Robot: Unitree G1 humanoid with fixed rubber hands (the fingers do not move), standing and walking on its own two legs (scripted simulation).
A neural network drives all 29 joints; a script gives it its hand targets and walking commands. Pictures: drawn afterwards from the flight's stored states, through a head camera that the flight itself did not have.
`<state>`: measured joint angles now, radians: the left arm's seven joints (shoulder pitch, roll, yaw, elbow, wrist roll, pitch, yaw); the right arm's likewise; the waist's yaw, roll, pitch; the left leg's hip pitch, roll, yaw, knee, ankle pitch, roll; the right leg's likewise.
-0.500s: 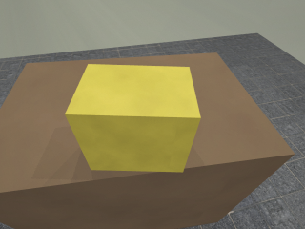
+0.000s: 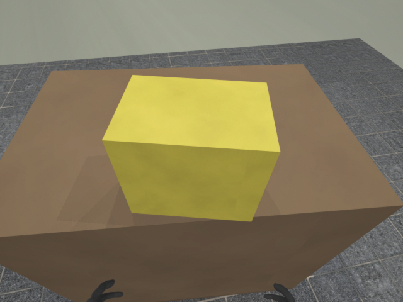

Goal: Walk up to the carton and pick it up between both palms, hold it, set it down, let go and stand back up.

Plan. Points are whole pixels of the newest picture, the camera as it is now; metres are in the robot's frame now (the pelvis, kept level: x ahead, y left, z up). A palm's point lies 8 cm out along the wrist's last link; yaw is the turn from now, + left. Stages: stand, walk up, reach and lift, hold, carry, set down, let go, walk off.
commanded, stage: reach and lift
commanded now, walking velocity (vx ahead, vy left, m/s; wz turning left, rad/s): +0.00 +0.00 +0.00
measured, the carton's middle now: (194, 151) +0.38 +0.02 +0.12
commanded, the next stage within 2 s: none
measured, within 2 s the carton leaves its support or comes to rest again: neither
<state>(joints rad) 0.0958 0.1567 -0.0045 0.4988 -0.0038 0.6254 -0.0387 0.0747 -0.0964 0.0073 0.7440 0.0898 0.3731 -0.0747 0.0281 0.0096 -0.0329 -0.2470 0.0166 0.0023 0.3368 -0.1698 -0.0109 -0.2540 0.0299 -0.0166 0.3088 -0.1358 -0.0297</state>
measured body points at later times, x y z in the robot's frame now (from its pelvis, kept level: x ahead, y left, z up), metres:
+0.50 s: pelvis -0.01 +0.01 +0.00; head +0.00 +0.02 +0.45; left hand +0.15 +0.22 -0.05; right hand +0.12 -0.20 -0.07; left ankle +0.00 +0.12 -0.75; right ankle +0.01 -0.10 -0.75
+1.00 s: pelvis +0.01 +0.01 +0.01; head +0.02 +0.02 +0.45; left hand +0.18 +0.23 +0.00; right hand +0.16 -0.20 -0.01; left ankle +0.00 +0.12 -0.75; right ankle +0.01 -0.10 -0.75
